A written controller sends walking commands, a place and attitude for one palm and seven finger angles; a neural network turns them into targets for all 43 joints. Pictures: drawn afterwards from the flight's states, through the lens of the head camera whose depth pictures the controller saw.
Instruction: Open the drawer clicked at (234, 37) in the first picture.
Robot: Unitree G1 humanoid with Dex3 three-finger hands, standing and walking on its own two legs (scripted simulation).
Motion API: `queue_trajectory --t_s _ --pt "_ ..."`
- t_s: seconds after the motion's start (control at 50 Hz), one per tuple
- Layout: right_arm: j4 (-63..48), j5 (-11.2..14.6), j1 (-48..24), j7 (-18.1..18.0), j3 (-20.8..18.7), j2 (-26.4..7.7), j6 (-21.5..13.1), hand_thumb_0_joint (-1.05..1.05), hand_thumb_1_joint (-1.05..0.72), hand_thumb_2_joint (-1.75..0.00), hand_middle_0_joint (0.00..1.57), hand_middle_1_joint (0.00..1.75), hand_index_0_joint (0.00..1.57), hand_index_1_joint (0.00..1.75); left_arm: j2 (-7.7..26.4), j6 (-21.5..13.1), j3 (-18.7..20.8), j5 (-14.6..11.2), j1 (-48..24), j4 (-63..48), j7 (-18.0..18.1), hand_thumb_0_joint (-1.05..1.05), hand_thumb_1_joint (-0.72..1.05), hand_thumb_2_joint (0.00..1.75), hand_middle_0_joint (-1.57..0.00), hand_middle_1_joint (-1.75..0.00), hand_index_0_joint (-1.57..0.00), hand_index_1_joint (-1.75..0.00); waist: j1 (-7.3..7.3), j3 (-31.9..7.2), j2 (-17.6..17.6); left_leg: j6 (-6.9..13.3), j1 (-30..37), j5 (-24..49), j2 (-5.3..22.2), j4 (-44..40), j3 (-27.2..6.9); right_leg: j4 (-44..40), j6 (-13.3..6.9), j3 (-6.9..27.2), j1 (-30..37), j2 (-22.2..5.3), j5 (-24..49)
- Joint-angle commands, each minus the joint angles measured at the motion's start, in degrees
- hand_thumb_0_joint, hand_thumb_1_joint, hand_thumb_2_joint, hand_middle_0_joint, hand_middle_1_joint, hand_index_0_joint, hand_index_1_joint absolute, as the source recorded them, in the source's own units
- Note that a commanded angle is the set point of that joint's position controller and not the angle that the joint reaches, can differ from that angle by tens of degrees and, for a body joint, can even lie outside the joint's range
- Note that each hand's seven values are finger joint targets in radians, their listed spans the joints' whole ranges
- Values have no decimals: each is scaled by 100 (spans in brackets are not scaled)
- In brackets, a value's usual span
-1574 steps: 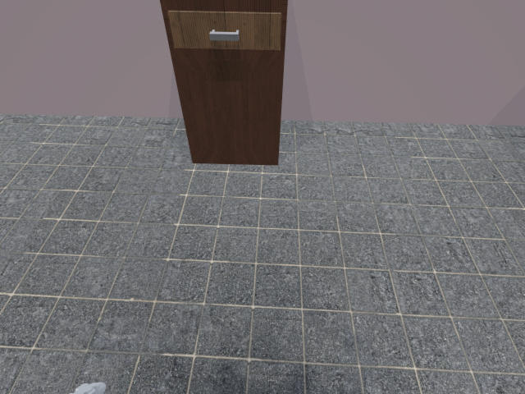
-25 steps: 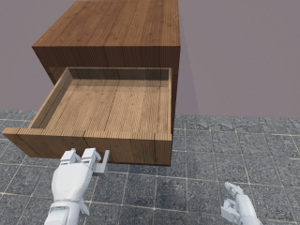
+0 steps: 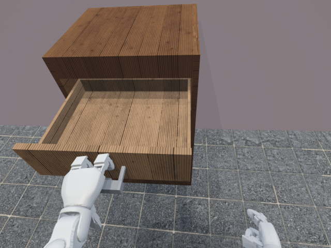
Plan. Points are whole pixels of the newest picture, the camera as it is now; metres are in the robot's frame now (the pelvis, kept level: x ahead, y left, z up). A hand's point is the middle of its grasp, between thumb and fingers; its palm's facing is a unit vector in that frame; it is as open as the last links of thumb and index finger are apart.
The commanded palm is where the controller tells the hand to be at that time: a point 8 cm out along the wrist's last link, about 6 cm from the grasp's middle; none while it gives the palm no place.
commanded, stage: lift the hand off the handle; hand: left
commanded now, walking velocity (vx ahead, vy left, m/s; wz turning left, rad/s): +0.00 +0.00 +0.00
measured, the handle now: (102, 177) +0.29 +0.20 +0.00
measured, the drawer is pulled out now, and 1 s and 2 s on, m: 0.30 0.30 0.30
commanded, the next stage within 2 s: draw the hand back to the body in 1.00 s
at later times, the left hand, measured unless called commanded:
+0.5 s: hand (83, 172) +0.25 +0.21 +0.10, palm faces +0.10 -0.14 -0.98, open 13.7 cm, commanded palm +0.22 +0.21 +0.15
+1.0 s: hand (70, 155) +0.26 +0.21 +0.16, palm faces +0.13 -0.13 -0.98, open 13.9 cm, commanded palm +0.22 +0.21 +0.21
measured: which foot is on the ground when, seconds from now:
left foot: down 0.00-1.00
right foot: down 0.00-1.00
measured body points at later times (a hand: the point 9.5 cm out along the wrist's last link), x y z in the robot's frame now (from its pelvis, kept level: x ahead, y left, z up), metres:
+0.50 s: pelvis +0.02 +0.01 +0.02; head +0.01 -0.04 +0.47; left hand +0.24 +0.21 +0.15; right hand +0.26 -0.19 -0.07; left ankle +0.03 +0.13 -0.71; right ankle -0.01 -0.10 -0.71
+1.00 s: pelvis +0.02 +0.00 +0.03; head +0.01 -0.05 +0.47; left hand +0.24 +0.21 +0.21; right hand +0.26 -0.19 -0.06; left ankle +0.03 +0.13 -0.71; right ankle -0.01 -0.10 -0.71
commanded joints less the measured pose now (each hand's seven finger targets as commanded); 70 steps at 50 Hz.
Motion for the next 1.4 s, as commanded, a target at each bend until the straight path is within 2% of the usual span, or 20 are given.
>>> queue_trajectory --t_s 0.0,0.1,0.3,0.42,0.5,0.56,0.6,0.62,0.7,0.76,0.8,0.82,0.9,0.96,1.0,1.02,1.08,1.1,1.3,1.38 --pt "-987 -16 -998 0 -164 -567 -314 0 -90 -90 20 30 20 30 1034 61 968 -29 -1078 -1575 202 0 -50 30 -30 -120 -30 -120 163 -1099 -257 198 1229 922 -334 -598 18 -1123 50 131 331 101 1358" --pt "-1061 27 -1074 70 -136 -572 -301 0 -90 -90 20 30 20 30 770 154 644 -150 -878 -1937 -128 0 -50 30 -30 -120 -30 -120 127 -899 -265 203 1464 1146 -321 -771 6 -1253 62 62 456 93 1566" --pt "-1166 20 -1245 145 -43 -564 -200 0 -90 -90 20 30 20 30 1137 181 864 -209 -698 -2662 -659 0 -50 30 -30 -120 -30 -120 278 -762 -162 206 1839 1558 -296 -1076 14 -1508 50 53 907 76 1969" --pt "-1222 35 -1223 254 40 -514 -147 0 -90 -90 20 30 20 30 833 307 475 -193 -767 -2916 -950 0 -50 30 -30 -120 -30 -120 258 -733 -244 231 2039 1761 -269 -1189 13 -1582 81 -45 969 53 1977" --pt "-1217 94 -1448 264 72 -555 -62 0 -90 -90 20 30 20 30 1286 439 869 -293 -800 -3002 -1165 0 -50 30 -30 -120 -30 -120 308 -627 -255 208 2108 1857 -238 -1355 14 -1739 71 17 1291 65 2250" --pt "-1221 77 -1341 296 115 -525 -50 0 -90 -90 20 30 20 30 1183 462 758 -306 -725 -3089 -1306 0 -50 30 -30 -120 -30 -120 331 -672 -313 225 2158 2127 -264 -1388 56 -1725 108 -24 1437 33 2534" --pt "-1283 115 -1522 315 112 -557 -39 0 -90 -90 20 30 20 30 1462 462 1097 -451 -607 -3387 -1388 0 -50 30 -30 -120 -30 -120 353 -709 -214 199 2202 2202 -224 -1422 20 -1770 79 20 1641 29 2767" --pt "-1324 97 -1394 348 156 -517 -32 0 -90 -90 20 30 20 30 1213 456 850 -430 -495 -3489 -1440 0 -50 30 -30 -120 -30 -120 373 -836 -206 217 2201 2300 -253 -1414 50 -1718 102 -36 1654 -12 2778" --pt "-1310 134 -1564 356 148 -601 1 0 -90 -90 20 30 20 30 1631 470 1284 -600 -548 -3672 -1565 0 -50 30 -30 -120 -30 -120 321 -573 -183 199 2220 2202 -216 -1474 39 -1868 101 35 1687 -3 2872" --pt "-1323 110 -1394 365 134 -582 12 0 -90 -90 20 30 20 30 1417 457 1042 -596 -620 -3706 -1662 0 -50 30 -30 -120 -30 -120 306 -558 -347 224 2231 2184 -239 -1524 63 -1898 152 -29 1624 -38 2733" --pt "-1351 165 -1610 348 140 -626 7 0 -90 -90 20 30 20 30 1754 466 1359 -708 -869 -3995 -1721 0 -50 30 -30 -120 -30 -120 289 -675 -110 211 2359 2164 -199 -1524 27 -1938 116 24 1703 -31 2739" --pt "-1408 128 -1478 355 169 -573 -1 0 -90 -90 20 30 20 30 1531 454 1066 -678 -956 -4088 -1773 0 -50 30 -30 -120 -30 -120 311 -799 -172 239 2353 2200 -248 -1522 40 -1908 143 -17 1740 -96 2724" --pt "-1387 194 -1664 347 145 -632 -12 0 -90 -90 20 30 20 30 1768 476 1386 -868 -910 -3997 -1891 0 -50 30 -30 -120 -30 -120 295 -556 -175 208 2349 2096 -206 -1566 22 -1985 137 7 1730 -69 2717" --pt "-1352 178 -1420 395 144 -648 60 0 -90 -90 20 30 20 30 1413 535 1079 -850 -435 -3502 -2023 0 -50 30 -30 -120 -30 -120 295 -293 -462 200 2153 2071 -223 -1655 68 -2005 183 -73 1647 -66 2601" --pt "-1397 223 -1667 386 158 -684 39 0 -90 -90 20 30 20 30 1834 526 1467 -902 -784 -3779 -2016 0 -50 30 -30 -120 -30 -120 288 -405 -292 195 2212 1913 -185 -1626 57 -2026 148 12 1689 -62 2529" --pt "-1459 162 -1508 400 201 -635 48 0 -90 -90 20 30 20 30 1587 504 1157 -770 -886 -3862 -2035 0 -50 30 -30 -120 -30 -120 331 -580 -280 213 2193 1961 -229 -1630 52 -1981 148 -28 1721 -112 2442" --pt "-1436 159 -1466 391 169 -631 24 0 -90 -90 20 30 20 30 1596 374 1204 -778 -776 -3857 -1972 0 -50 30 -30 -120 -30 -120 328 -476 -323 203 2205 1887 -228 -1667 51 -2039 159 -40 1648 -106 2356" --pt "-1425 190 -1594 367 164 -662 -32 0 -90 -90 20 30 20 30 2019 330 1682 -865 -820 -3943 -1914 0 -50 30 -30 -120 -30 -120 340 -556 -208 197 2237 1827 -189 -1611 48 -2032 124 24 1725 -77 2369" --pt "-1446 203 -1533 334 157 -702 -76 0 -90 -90 20 30 20 30 2030 239 1861 -1012 -298 -3856 -1849 0 -50 30 -30 -120 -30 -120 298 -332 -181 189 2160 1665 -192 -1571 35 -2098 147 52 1530 -99 2207" --pt "-1477 154 -1320 290 135 -680 -100 0 -90 -90 20 30 20 30 1902 77 1618 -983 -313 -4017 -1901 0 -50 30 -30 -120 -30 -120 269 -337 -199 204 2211 1602 -204 -1595 26 -2128 181 -42 1388 -146 1979"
